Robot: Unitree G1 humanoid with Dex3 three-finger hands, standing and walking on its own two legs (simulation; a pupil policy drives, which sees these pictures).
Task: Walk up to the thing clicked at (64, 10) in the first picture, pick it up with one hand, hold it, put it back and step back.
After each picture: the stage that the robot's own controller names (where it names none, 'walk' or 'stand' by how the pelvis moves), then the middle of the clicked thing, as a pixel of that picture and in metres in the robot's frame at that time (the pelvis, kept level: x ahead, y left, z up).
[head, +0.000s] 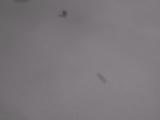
stand; (64, 12) +2.06 +0.26 -0.72
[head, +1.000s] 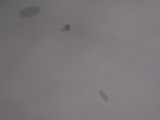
walk; (67, 26) +1.94 +0.34 -0.72
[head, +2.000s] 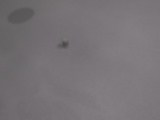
walk; (65, 43) +1.34 +0.27 -0.72
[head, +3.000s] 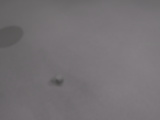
walk; (59, 80) +0.83 +0.25 -0.70
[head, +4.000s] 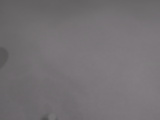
walk; (53, 119) +0.49 +0.21 -0.71
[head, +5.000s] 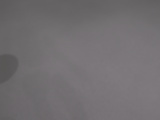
stand; out of the picture +0.34 +0.18 -0.71
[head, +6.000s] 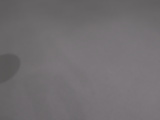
stand; out of the picture +0.36 +0.18 -0.72
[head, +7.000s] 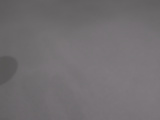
stand; out of the picture +0.35 +0.18 -0.73
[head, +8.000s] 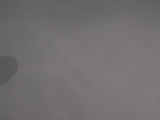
stand; out of the picture +0.34 +0.18 -0.73
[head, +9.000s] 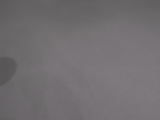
go down; out of the picture +0.33 +0.19 -0.73
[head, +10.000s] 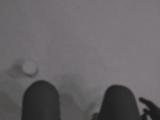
go down; (31, 69) +0.41 +0.23 -0.35
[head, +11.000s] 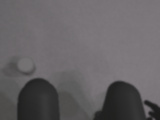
go down; (27, 67) +0.40 +0.25 -0.31
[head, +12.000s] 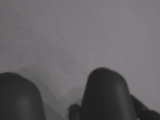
close in; out of the picture +0.37 +0.29 -0.22
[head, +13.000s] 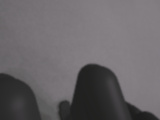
close; out of the picture +0.38 +0.29 -0.21
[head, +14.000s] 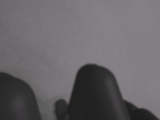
lift; out of the picture +0.37 +0.29 -0.22
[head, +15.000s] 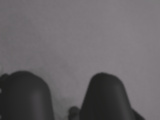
lift; out of the picture +0.33 +0.27 -0.17
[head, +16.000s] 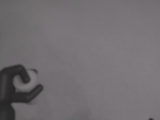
lift; (29, 88) +0.32 +0.18 +0.02
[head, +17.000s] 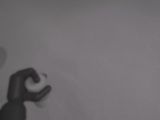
hold; (39, 91) +0.33 +0.16 +0.00
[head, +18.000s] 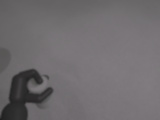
hold; (41, 92) +0.33 +0.16 +0.00
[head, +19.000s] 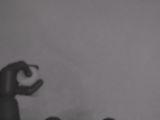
crouch; (31, 82) +0.36 +0.19 -0.06
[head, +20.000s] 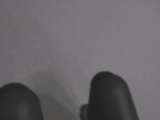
lower; out of the picture +0.42 +0.28 -0.15
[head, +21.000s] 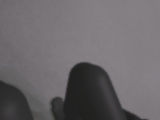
lower; out of the picture +0.40 +0.30 -0.22
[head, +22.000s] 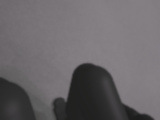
lower; out of the picture +0.40 +0.31 -0.22
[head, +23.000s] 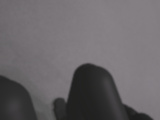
lower; out of the picture +0.39 +0.31 -0.22
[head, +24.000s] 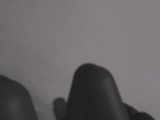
lower; out of the picture +0.39 +0.31 -0.22
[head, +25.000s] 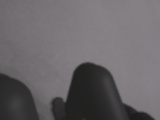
withdraw; out of the picture +0.38 +0.30 -0.22
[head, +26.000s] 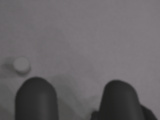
stand; (23, 67) +0.41 +0.26 -0.29
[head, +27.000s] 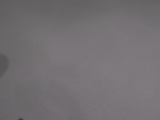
stand; out of the picture +0.35 +0.18 -0.65
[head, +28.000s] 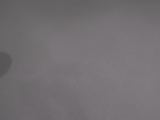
stand; out of the picture +0.38 +0.20 -0.66
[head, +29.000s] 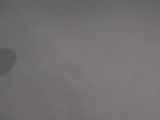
stand; out of the picture +0.37 +0.18 -0.69
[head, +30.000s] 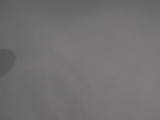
walk; out of the picture +0.38 +0.18 -0.72
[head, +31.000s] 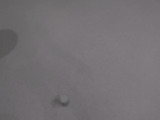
walk; (64, 100) +0.51 +0.18 -0.71
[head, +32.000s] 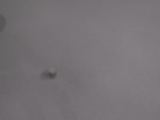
walk; (52, 72) +0.77 +0.22 -0.70
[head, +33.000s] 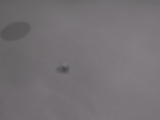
stand; (65, 67) +1.02 +0.20 -0.70
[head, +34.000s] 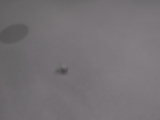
stand; (64, 69) +1.01 +0.21 -0.73
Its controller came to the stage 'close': yes
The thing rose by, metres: 0.71
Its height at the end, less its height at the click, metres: +0.00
